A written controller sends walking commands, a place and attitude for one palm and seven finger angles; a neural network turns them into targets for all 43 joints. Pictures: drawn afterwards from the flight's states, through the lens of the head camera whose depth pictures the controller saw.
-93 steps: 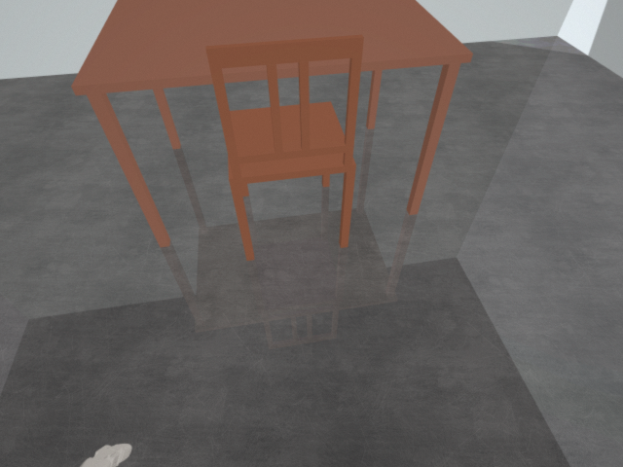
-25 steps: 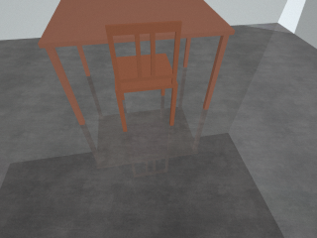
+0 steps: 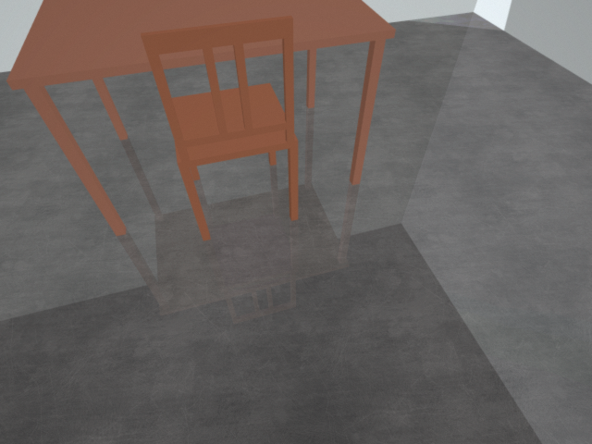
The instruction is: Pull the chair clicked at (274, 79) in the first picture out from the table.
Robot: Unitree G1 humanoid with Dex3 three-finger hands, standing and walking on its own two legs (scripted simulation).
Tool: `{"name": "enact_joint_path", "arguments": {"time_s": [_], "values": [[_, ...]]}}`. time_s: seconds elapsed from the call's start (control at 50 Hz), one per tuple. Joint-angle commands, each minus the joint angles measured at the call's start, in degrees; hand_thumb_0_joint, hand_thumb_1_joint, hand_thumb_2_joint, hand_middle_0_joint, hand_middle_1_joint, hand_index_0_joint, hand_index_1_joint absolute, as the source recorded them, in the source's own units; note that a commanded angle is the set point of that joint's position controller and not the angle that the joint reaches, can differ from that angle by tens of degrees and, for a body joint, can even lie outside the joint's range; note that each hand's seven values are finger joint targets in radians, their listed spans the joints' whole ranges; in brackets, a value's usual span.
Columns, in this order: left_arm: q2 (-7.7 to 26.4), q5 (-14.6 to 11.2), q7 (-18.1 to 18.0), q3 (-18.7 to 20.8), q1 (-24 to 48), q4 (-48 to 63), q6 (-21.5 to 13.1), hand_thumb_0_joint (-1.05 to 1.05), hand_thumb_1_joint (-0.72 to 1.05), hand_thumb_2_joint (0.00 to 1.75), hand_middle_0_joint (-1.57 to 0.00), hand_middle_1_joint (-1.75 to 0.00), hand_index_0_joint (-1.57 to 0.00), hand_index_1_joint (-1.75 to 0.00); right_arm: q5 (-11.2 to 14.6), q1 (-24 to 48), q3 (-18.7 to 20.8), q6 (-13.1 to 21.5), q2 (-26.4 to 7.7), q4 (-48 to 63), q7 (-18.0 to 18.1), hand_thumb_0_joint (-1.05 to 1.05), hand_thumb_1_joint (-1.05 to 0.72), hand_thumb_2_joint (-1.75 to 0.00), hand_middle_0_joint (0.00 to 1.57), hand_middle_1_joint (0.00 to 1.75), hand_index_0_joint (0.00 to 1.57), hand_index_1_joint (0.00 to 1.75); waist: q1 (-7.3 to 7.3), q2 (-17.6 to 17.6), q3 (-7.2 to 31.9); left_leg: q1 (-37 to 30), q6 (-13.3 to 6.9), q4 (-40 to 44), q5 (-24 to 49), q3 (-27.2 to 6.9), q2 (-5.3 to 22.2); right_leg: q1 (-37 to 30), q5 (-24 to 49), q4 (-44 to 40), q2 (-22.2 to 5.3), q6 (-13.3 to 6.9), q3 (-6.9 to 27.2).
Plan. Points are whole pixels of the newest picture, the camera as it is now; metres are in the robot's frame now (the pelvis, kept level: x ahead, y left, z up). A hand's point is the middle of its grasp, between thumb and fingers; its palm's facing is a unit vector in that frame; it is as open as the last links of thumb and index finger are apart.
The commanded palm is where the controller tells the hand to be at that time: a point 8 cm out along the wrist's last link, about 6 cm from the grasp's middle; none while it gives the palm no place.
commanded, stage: walk to a spot facing it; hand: left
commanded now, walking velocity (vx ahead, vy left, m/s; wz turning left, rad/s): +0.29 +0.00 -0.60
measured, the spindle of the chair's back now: (215, 93) +1.04 +0.34 -0.10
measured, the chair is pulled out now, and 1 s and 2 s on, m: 0.00 0.00 0.00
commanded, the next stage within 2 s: none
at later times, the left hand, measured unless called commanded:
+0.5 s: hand out of the picture +0.06 +0.17 -0.15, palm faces -0.08 -0.98 -0.20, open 7.4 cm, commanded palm none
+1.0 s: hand (235, 253) +0.50 +0.18 -0.16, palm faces -0.45 -0.88 -0.17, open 7.4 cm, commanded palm none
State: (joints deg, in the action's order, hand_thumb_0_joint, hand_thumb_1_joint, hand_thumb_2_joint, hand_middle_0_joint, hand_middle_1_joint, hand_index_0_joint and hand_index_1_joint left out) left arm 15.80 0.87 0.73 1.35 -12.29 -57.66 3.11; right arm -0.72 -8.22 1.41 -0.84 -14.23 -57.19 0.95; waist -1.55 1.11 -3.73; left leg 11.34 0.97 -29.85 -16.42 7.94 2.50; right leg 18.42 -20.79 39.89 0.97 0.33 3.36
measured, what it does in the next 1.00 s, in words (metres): walks ahead, turning right: left foot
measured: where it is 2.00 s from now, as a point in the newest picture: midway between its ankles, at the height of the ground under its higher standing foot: (303, 365)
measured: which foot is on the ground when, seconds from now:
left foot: down 0.00-0.08, up 0.10-0.62, down 0.64-1.00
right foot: down 0.00-0.64, up 0.66-1.00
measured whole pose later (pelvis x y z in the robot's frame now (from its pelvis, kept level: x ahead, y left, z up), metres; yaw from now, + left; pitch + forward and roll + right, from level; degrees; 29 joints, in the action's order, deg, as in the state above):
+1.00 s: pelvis +0.32 +0.05 +0.01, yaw -31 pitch -2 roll -2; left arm 14.0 1.9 1.6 6.1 -11.4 -53.7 2.1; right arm -0.3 -23.7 2.6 4.6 -10.2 -58.7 2.4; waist -0.3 2.7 -1.3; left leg 2.8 -4.9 -21.9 -18.2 18.4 0.8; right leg 40.4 -4.6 71.0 -3.4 1.3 -0.5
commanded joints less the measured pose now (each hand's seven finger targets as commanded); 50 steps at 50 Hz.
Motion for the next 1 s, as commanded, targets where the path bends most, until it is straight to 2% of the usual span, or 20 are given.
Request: {"name": "enact_joint_path", "arguments": {"time_s": [0.0, 0.02, 0.04, 0.06, 0.08, 0.14, 0.22, 0.4, 0.5, 0.54, 0.58, 0.6, 0.62, 0.64, 0.66, 0.68, 0.72, 0.78, 0.86, 0.98], "values": [[4.8, 0.6, 1.0, 2.8, -3.7, 5.5, -1.0, 0.00, 0.90, 0.90, -0.20, -0.30, -0.20, -0.30, -0.7, 2.4, 3.7, 1.3, -12.6, 5.4, 0.1, 0.00, -0.90, -0.90, 0.20, 0.30, 0.20, 0.30, -1.44, -9.8, 2.2, 5.7, -8.3, 11.5, -10.4, -11.3, 18.4, -3.0, -6.0, 3.7, -3.5, -0.3, -3.0], [4.6, 0.8, 1.1, 3.0, -9.2, 4.0, -1.4, 0.00, 0.90, 0.90, -0.20, -0.30, -0.20, -0.30, -0.6, 4.3, 3.8, 1.0, -12.5, 5.9, -0.2, 0.00, -0.90, -0.90, 0.20, 0.30, 0.20, 0.30, -4.49, -5.6, 3.1, 10.2, -6.0, 4.7, -15.7, -8.2, 15.8, -9.4, -2.3, -1.6, -2.0, -0.5, -4.5], [6.1, 1.1, 0.7, 3.6, -14.7, 2.5, -2.0, 0.00, 0.90, 0.90, -0.20, -0.30, -0.20, -0.30, -0.5, 5.1, 3.3, 0.5, -9.6, 6.5, -0.5, 0.00, -0.90, -0.90, 0.20, 0.30, 0.20, 0.30, -6.88, 4.9, 0.7, 17.9, -2.4, -9.5, -20.5, -2.7, 9.3, -13.9, -5.9, -13.0, -3.8, -1.4, 1.3], [12.4, 1.6, -0.4, 4.7, -18.2, 2.3, -3.4, 0.00, 0.90, 0.90, -0.20, -0.30, -0.20, -0.30, -0.2, 4.6, 2.0, 0.5, -3.8, 9.0, -0.9, 0.00, -0.90, -0.90, 0.20, 0.30, 0.20, 0.30, -7.04, 25.9, -1.7, 33.0, 1.7, -31.7, -24.0, 1.8, -0.7, -15.7, -15.1, -29.1, -18.3, -6.2, 29.8], [12.8, 0.4, -1.4, 4.6, -19.0, 3.2, -3.7, 0.00, 0.90, 0.90, -0.20, -0.30, -0.20, -0.30, -0.7, 7.4, 2.2, 1.1, -6.1, 11.0, -1.1, 0.00, -0.90, -0.90, 0.20, 0.30, 0.20, 0.30, -6.67, 18.1, -3.8, 34.1, 0.8, -36.6, -18.3, -7.0, 0.2, -11.3, -13.5, -34.4, -21.7, -9.3, 38.3], [7.8, 0.1, -1.3, 3.8, -10.8, 5.1, -5.3, 0.00, 0.90, 0.90, -0.20, -0.30, -0.20, -0.30, -0.6, 4.1, 3.0, 2.2, -6.6, 8.2, -1.8, 0.00, -0.90, -0.90, 0.20, 0.30, 0.20, 0.30, -0.95, 3.2, -2.7, 29.2, 0.8, -38.2, -2.0, -9.2, 4.2, -9.1, -7.3, -30.4, -16.1, -9.8, 26.9], [5.0, -0.1, -0.9, 3.4, -13.6, 3.9, -6.8, 0.00, 0.90, 0.90, -0.20, -0.30, -0.20, -0.30, -0.8, 1.6, 3.2, 2.0, -3.9, 6.6, -2.0, 0.00, -0.90, -0.90, 0.20, 0.30, 0.20, 0.30, -0.05, 1.8, -0.1, 27.0, 2.3, -35.2, 5.6, -7.8, 3.6, -11.1, 8.0, -28.7, -11.4, -8.9, 17.2], [2.3, 0.5, -1.7, 3.3, -21.4, 0.3, -7.4, 0.00, 0.90, 0.90, -0.20, -0.30, -0.20, -0.30, -0.7, 9.1, 2.8, 2.8, -1.6, 10.1, -1.8, 0.00, -0.90, -0.90, 0.20, 0.30, 0.20, 0.30, -3.13, 4.4, 0.3, 34.1, 3.5, -28.3, 4.7, -7.0, 3.5, -21.4, 22.2, -25.9, -12.0, -11.5, 19.4], [3.0, 1.0, -2.5, 3.6, -20.9, -0.3, -7.1, 0.00, 0.90, 0.90, -0.20, -0.30, -0.20, -0.30, -0.2, 12.7, 2.4, 3.6, -0.2, 12.3, -2.1, 0.00, -0.90, -0.90, 0.20, 0.30, 0.20, 0.30, -3.84, 6.8, -0.9, 29.1, 2.2, -18.4, 0.5, -5.3, 1.2, -22.0, 31.7, -23.0, -11.6, -11.4, 19.2], [3.8, 1.1, -2.6, 4.0, -18.6, 0.3, -6.8, 0.00, 0.90, 0.90, -0.20, -0.30, -0.20, -0.30, 0.1, 11.0, 2.4, 4.1, 0.0, 12.3, -2.0, 0.00, -0.90, -0.90, 0.20, 0.30, 0.20, 0.30, -2.77, 8.5, -0.2, 21.0, 1.1, -11.6, -1.9, -4.9, 0.0, -18.8, 34.9, -20.4, -11.2, -10.4, 18.6], [4.8, 0.6, -2.5, 4.5, -14.2, 1.4, -7.0, 0.00, 0.90, 0.90, -0.20, -0.30, -0.20, -0.30, 0.2, -0.2, 2.9, 4.7, -1.6, 9.2, -1.0, 0.00, -0.90, -0.90, 0.20, 0.30, 0.20, 0.30, 3.19, 7.5, 3.1, 1.9, -0.3, -1.5, 3.1, -3.4, -2.9, -10.3, 42.8, -11.3, -7.4, -8.0, 15.1], [3.9, 0.1, -2.2, 4.8, -13.2, 1.8, -7.2, 0.00, 0.90, 0.90, -0.20, -0.30, -0.20, -0.30, 0.0, -10.7, 3.6, 4.9, -4.6, 6.0, 0.0, 0.00, -0.90, -0.90, 0.20, 0.30, 0.20, 0.30, 7.37, 4.9, 8.6, -14.2, -1.3, 1.4, 7.1, -5.8, 0.1, -3.2, 37.7, -0.9, -4.4, -6.3, 13.3], [0.4, -0.7, -1.5, 4.7, -14.9, 2.5, -6.9, 0.00, 0.90, 0.90, -0.20, -0.30, -0.20, -0.30, -0.8, -19.1, 5.5, 5.2, -12.1, 3.8, 0.6, 0.00, -0.90, -0.90, 0.20, 0.30, 0.20, 0.30, 9.32, -11.3, 15.8, -28.6, -5.0, 3.2, 4.6, -23.5, 16.2, 9.1, 11.5, 16.9, 2.6, -3.4, 6.3], [-0.7, -0.8, -1.0, 4.4, -15.0, 3.7, -7.3, 0.00, 0.90, 0.90, -0.20, -0.30, -0.20, -0.30, -0.6, -21.9, 5.3, 5.2, -13.8, 3.6, 0.5, 0.00, -0.90, -0.90, 0.20, 0.30, 0.20, 0.30, 7.96, -18.3, 16.9, -27.5, -9.6, 12.3, 4.6, -40.6, 28.1, 17.7, -10.2, 32.4, 4.5, -1.7, 2.2], [0.5, -0.3, -1.0, 4.7, -12.4, 4.1, -7.1, 0.00, 0.90, 0.90, -0.20, -0.30, -0.20, -0.30, -0.5, -17.1, 4.6, 4.7, -11.3, 4.9, 0.4, 0.00, -0.90, -0.90, 0.20, 0.30, 0.20, 0.30, 6.58, -9.9, 9.8, -18.6, -12.3, 15.0, 1.4, -39.5, 28.5, 19.0, -8.3, 37.5, -0.4, -2.2, 3.4], [0.9, 0.3, -0.8, 4.8, -10.3, 3.5, -6.5, 0.00, 0.90, 0.90, -0.20, -0.30, -0.20, -0.30, -0.4, -12.0, 3.5, 5.1, -6.6, 5.6, 0.2, 0.00, -0.90, -0.90, 0.20, 0.30, 0.20, 0.30, 3.86, -6.3, 3.7, -9.2, -9.3, 17.1, -1.2, -31.7, 24.6, 19.0, -2.4, 39.3, -2.6, -1.7, 2.3], [-1.0, 1.0, 0.8, 4.7, -10.7, 3.0, -4.9, 0.00, 0.90, 0.90, -0.20, -0.30, -0.20, -0.30, -0.2, -6.5, 1.8, 6.0, -1.5, 6.1, 0.4, 0.00, -0.90, -0.90, 0.20, 0.30, 0.20, 0.30, -0.08, -8.5, -2.6, 1.7, -5.3, 18.6, 2.0, -18.7, 19.1, 15.9, 4.3, 37.7, -5.9, -1.0, -0.1], [-3.0, 0.9, 1.1, 4.5, -11.9, 2.7, -2.6, 0.00, 0.90, 0.90, -0.20, -0.30, -0.20, -0.30, -0.1, -8.7, 1.4, 6.9, 0.0, 4.5, 0.7, 0.00, -0.90, -0.90, 0.20, 0.30, 0.20, 0.30, -1.94, -9.8, -1.7, 3.1, -2.7, 17.6, 16.2, -5.8, 15.1, 15.3, 9.3, 35.6, -5.7, -0.1, -0.8], [-3.3, 1.3, 1.3, 4.5, -7.7, 4.3, -1.5, 0.00, 0.90, 0.90, -0.20, -0.30, -0.20, -0.30, 0.1, -13.1, 1.8, 7.3, 0.2, 3.3, 0.9, 0.00, -0.90, -0.90, 0.20, 0.30, 0.20, 0.30, -1.59, -5.2, -2.2, -1.3, -0.7, 18.0, 23.4, -1.5, 14.6, 22.7, 15.4, 35.0, -5.7, 0.6, -1.9], [-3.3, 1.0, 1.4, 3.8, 0.1, 6.2, -0.8, 0.00, 0.90, 0.90, -0.20, -0.30, -0.20, -0.30, 0.0, -18.7, 1.0, 6.7, -1.1, 1.0, 1.6, 0.00, -0.90, -0.90, 0.20, 0.30, 0.20, 0.30, 0.53, -6.8, -2.7, -10.3, 0.6, 14.2, 43.2, 3.0, 14.1, 27.2, 16.3, 27.2, -4.1, 0.9, -5.8]]}}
